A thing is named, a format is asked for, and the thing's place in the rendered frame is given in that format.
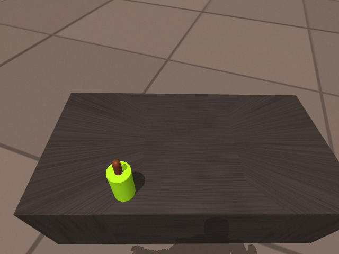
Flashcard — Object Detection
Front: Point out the bottle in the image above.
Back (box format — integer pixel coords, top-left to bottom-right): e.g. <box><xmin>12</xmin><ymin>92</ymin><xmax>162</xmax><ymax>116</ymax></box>
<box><xmin>106</xmin><ymin>159</ymin><xmax>136</xmax><ymax>202</ymax></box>

